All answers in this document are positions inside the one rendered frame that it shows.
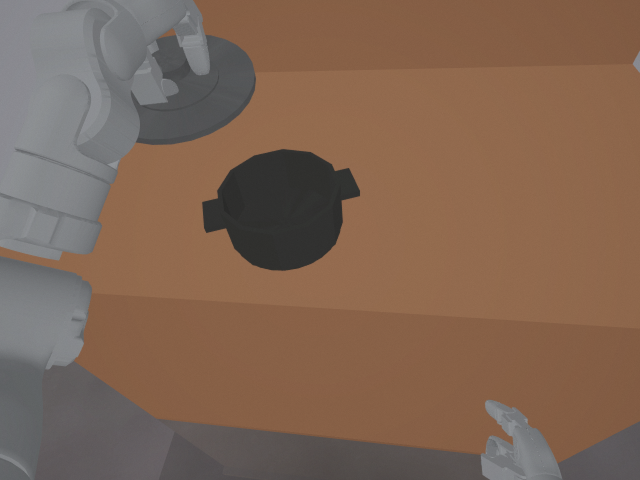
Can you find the knob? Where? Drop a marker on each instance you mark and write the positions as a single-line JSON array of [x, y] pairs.
[[173, 62]]

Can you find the table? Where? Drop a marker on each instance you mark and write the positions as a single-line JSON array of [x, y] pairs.
[[493, 252]]

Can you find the robot left hand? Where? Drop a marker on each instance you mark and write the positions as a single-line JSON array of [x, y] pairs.
[[156, 17]]

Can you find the pot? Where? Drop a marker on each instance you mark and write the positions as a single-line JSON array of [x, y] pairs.
[[282, 209]]

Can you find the lid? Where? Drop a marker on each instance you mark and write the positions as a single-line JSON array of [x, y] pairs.
[[204, 103]]

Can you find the robot left forearm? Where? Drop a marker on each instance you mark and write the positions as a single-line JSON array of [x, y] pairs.
[[81, 121]]

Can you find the robot right hand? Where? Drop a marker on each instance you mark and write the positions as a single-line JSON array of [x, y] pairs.
[[530, 454]]

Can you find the left robot upper arm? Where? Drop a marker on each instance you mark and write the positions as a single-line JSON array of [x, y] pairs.
[[43, 314]]

